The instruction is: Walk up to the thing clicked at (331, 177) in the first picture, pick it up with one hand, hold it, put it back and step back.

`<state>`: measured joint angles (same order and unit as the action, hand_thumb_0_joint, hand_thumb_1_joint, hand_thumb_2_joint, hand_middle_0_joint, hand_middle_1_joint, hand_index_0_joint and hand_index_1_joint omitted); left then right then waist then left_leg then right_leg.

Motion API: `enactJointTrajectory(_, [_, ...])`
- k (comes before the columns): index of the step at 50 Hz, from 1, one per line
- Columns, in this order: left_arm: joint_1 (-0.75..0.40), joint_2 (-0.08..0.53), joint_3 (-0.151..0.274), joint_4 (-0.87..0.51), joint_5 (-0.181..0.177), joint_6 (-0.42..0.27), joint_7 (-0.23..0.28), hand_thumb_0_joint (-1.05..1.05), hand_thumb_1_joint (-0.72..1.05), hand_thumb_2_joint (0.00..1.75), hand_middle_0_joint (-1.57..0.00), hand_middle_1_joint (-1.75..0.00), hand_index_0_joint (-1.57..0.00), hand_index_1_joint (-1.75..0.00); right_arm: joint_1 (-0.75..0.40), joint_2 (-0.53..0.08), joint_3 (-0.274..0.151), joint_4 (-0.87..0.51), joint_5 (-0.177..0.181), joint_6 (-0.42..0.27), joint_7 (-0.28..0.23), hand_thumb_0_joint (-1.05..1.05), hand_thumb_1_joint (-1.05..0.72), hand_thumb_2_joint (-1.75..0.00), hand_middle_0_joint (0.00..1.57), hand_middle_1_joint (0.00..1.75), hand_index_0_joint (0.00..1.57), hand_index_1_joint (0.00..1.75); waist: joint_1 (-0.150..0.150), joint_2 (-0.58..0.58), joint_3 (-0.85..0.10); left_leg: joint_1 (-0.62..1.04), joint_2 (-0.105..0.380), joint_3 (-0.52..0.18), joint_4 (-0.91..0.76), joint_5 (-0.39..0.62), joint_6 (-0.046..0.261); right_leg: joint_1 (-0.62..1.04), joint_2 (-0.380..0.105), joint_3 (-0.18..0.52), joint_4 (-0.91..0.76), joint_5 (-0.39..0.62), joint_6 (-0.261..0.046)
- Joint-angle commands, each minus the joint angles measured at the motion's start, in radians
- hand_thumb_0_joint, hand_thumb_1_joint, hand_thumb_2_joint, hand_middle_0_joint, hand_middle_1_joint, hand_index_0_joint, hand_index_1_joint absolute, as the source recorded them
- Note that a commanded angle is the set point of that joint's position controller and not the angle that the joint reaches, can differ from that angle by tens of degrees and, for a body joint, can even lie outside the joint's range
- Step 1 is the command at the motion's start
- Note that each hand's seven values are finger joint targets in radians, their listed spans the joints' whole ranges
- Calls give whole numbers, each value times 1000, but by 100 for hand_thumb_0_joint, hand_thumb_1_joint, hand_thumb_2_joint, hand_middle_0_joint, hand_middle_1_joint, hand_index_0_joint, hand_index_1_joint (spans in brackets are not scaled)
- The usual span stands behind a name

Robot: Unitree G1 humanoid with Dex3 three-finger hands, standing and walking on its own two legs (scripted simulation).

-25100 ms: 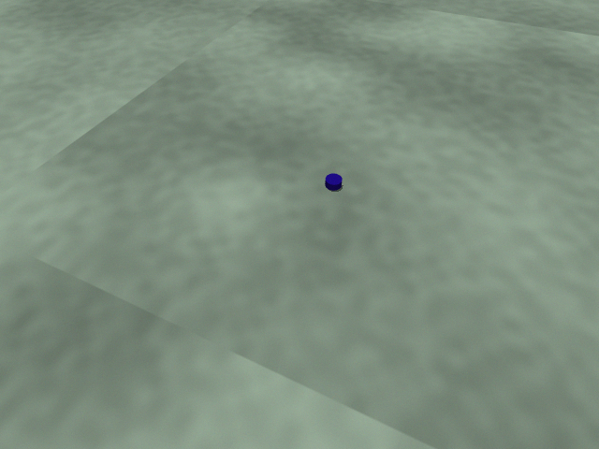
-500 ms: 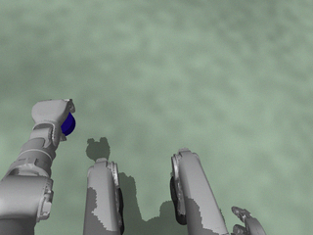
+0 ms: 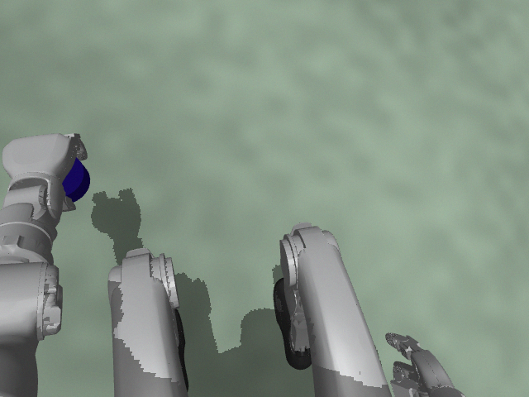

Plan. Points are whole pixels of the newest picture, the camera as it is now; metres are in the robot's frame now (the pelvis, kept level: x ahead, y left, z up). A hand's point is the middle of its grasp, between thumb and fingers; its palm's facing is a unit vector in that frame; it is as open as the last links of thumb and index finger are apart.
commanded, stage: crouch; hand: left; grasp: from above
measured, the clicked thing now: (59, 178) +0.46 +0.28 -0.19
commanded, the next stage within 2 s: lower in 0.46 s
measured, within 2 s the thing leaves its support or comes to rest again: neither
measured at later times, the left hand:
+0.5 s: hand (66, 181) +0.46 +0.28 -0.23, palm faces -0.45 -0.04 -0.89, open 10.0 cm
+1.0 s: hand (80, 187) +0.47 +0.28 -0.29, palm faces -0.47 -0.07 -0.88, open 9.9 cm
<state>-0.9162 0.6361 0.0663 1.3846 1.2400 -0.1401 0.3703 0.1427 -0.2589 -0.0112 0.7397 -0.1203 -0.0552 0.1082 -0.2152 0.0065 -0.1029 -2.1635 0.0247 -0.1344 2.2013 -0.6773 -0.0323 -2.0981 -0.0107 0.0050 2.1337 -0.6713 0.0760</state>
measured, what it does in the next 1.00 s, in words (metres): lowers itself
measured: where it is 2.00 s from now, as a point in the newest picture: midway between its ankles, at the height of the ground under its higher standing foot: (235, 353)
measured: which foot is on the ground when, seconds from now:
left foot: down 0.00-1.00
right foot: down 0.00-1.00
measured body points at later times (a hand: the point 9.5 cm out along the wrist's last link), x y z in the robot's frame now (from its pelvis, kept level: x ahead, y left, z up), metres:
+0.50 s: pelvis +0.00 +0.00 -0.06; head +0.24 +0.07 +0.32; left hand +0.48 +0.28 -0.18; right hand +0.03 -0.27 -0.16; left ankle +0.08 +0.14 -0.36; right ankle +0.10 -0.15 -0.36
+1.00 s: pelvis +0.00 +0.00 -0.08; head +0.27 +0.08 +0.27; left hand +0.49 +0.28 -0.24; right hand +0.04 -0.28 -0.17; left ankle +0.08 +0.13 -0.36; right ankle +0.10 -0.15 -0.36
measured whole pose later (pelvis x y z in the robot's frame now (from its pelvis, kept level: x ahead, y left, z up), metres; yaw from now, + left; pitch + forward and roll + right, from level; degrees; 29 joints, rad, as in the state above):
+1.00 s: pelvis +0.00 +0.00 -0.08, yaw -4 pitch +33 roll -10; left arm -1.01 0.82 0.15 1.60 1.35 -0.24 0.51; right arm 0.13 -0.28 0.10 0.74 -0.21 -0.08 0.17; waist -0.30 -0.05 0.02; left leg -2.37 0.00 -0.21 2.49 -0.70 -0.04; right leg -2.28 0.02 -0.02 2.38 -0.69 0.08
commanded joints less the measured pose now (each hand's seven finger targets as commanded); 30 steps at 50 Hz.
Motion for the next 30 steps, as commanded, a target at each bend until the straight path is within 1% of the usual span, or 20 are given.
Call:
enactJointTrajectory(1, [-375, 273, 34, -138, 8, -29, 40, 0, 58, 77, -90, -81, -94, -77, 196, -228, -70, -15, -3, -10, -6, 0, -91, -90, 20, 30, 20, 30, -15, 252, -675, 483, -22, 115, -194, 166, 49, 283, 25, -121, -181, 192, -107])
enactJointTrajectory(2, [-349, 272, 38, -95, 18, -31, 46, 0, 56, 75, -89, -80, -94, -76, 195, -228, -69, -9, -4, -8, -6, 0, -91, -90, 20, 30, 20, 30, -7, 256, -660, 486, -24, 112, -194, 162, 45, 260, 25, -123, -171, 186, -110])
enactJointTrajectory(3, [-355, 277, 40, -91, 19, -35, 49, 0, 57, 73, -88, -81, -93, -76, 197, -230, -66, -11, -6, -10, -4, 0, -90, -90, 20, 30, 20, 30, -16, 255, -661, 481, -23, 113, -178, 163, 47, 258, 24, -126, -165, 189, -107])
enactJointTrajectory(5, [-357, 293, 44, -76, 26, -42, 54, 0, 56, 72, -87, -79, -92, -74, 199, -236, -63, -9, -9, -8, 0, 0, -90, -90, 20, 30, 20, 30, -14, 258, -667, 471, -24, 110, -168, 156, 46, 242, 25, -129, -146, 180, -109])
enactJointTrajectory(7, [-401, 304, 46, -101, 31, -52, 61, 0, 56, 74, -88, -79, -92, -75, 202, -237, -59, -6, -13, -8, 2, 0, -90, -90, 20, 30, 20, 30, -17, 276, -675, 462, -26, 115, -151, 151, 48, 230, 27, -131, -137, 179, -109])
enactJointTrajectory(9, [-386, 312, 53, -64, 35, -53, 66, 0, 57, 73, -89, -80, -93, -75, 208, -238, -54, -3, -18, -9, 6, 0, -91, -90, 20, 30, 20, 30, -21, 268, -660, 441, -27, 117, -136, 147, 49, 227, 27, -132, -124, 175, -108])
enactJointTrajectory(10, [-413, 320, 52, -84, 33, -56, 73, 0, 55, 71, -87, -78, -92, -73, 201, -240, -52, 2, -17, -8, 4, 0, -90, -90, 20, 30, 20, 30, -14, 277, -680, 448, -27, 119, -130, 149, 49, 218, 29, -132, -118, 178, -109])
enactJointTrajectory(11, [-420, 336, 62, -77, 37, -57, 75, 0, 55, 73, -87, -78, -92, -74, 215, -245, -50, 2, -22, -9, 5, 0, -90, -90, 20, 30, 20, 30, -26, 283, -687, 445, -26, 118, -116, 150, 50, 225, 28, -134, -112, 182, -107])
enactJointTrajectory(12, [-427, 334, 63, -76, 37, -59, 80, 0, 57, 71, -87, -79, -92, -74, 214, -246, -48, 1, -25, -10, 6, 0, -90, -90, 20, 30, 20, 30, -27, 286, -686, 438, -28, 117, -116, 146, 49, 214, 29, -137, -104, 176, -108])
enactJointTrajectory(14, [-431, 324, 48, -48, 39, -61, 82, 0, 55, 70, -86, -78, -91, -73, 212, -246, -43, 9, -27, -9, 8, 0, -90, -90, 20, 30, 20, 30, -40, 262, -660, 402, -28, 116, -101, 120, 53, 202, 34, -140, -104, 156, -107])
enactJointTrajectory(15, [-435, 349, 58, -44, 42, -62, 85, 0, 53, 71, -85, -77, -90, -73, 211, -251, -41, 9, -27, -10, 6, 0, -90, -90, 20, 30, 20, 30, -35, 257, -656, 396, -27, 114, -98, 109, 55, 194, 33, -142, -104, 146, -105])
enactJointTrajectory(17, [-425, 331, 50, -13, 40, -62, 88, 0, 51, 69, -84, -77, -88, -72, 205, -252, -37, 12, -28, -12, 6, 0, -90, -90, 20, 30, 20, 30, -36, 267, -623, 382, -28, 106, -100, 84, 51, 155, 31, -148, -85, 126, -109])
enactJointTrajectory(18, [-436, 328, 43, -30, 44, -64, 90, 0, 50, 70, -84, -77, -88, -73, 206, -248, -32, 13, -30, -12, 6, 0, -90, -90, 20, 30, 20, 30, -38, 288, -640, 388, -29, 108, -92, 99, 50, 168, 35, -149, -79, 140, -110])
enactJointTrajectory(19, [-440, 348, 53, -30, 46, -63, 92, 0, 51, 69, -84, -77, -89, -72, 213, -254, -31, 14, -31, -14, 7, 0, -90, -90, 20, 30, 20, 30, -35, 281, -655, 391, -28, 107, -85, 109, 51, 174, 35, -150, -77, 150, -109])
enactJointTrajectory(20, [-428, 345, 53, -19, 49, -59, 95, 0, 52, 70, -85, -76, -89, -72, 207, -253, -29, 15, -29, -13, 7, 0, -90, -90, 20, 30, 20, 30, -27, 288, -646, 391, -30, 104, -89, 113, 48, 155, 33, -151, -64, 153, -111])
enactJointTrajectory(22, [-422, 327, 50, -7, 47, -56, 96, 0, 56, 70, -88, -77, -92, -72, 213, -258, -26, 9, -32, -15, 11, 0, -90, -90, 20, 30, 20, 30, -43, 302, -629, 404, -31, 95, -89, 127, 44, 132, 28, -156, -47, 168, -110])
enactJointTrajectory(26, [-423, 331, 43, 7, 49, -56, 93, 0, 57, 70, -90, -76, -93, -72, 218, -264, -19, 10, -33, -14, 15, 0, -91, -90, 20, 30, 20, 30, -54, 293, -610, 381, -31, 96, -64, 142, 47, 139, 32, -159, -42, 187, -108])
enactJointTrajectory(28, [-417, 359, 59, -16, 48, -58, 93, 0, 57, 73, -91, -76, -94, -73, 217, -262, -18, 8, -33, -14, 17, 0, -91, -90, 20, 30, 20, 30, -40, 297, -642, 381, -31, 104, -49, 166, 49, 163, 34, -154, -41, 208, -105])
enactJointTrajectory(29, [-410, 357, 66, -23, 46, -58, 94, 0, 57, 72, -93, -74, -96, -71, 225, -267, -21, 4, -35, -12, 17, 0, -91, -90, 20, 30, 20, 30, -38, 302, -651, 394, -32, 102, -52, 177, 47, 166, 30, -156, -35, 215, -105])
enactJointTrajectory(30, [-376, 326, 48, 20, 47, -56, 91, 0, 58, 71, -94, -74, -97, -70, 223, -259, -15, 5, -37, -12, 20, 0, -91, -90, 20, 30, 20, 30, -48, 299, -628, 386, -33, 102, -49, 179, 46, 165, 33, -158, -32, 216, -105])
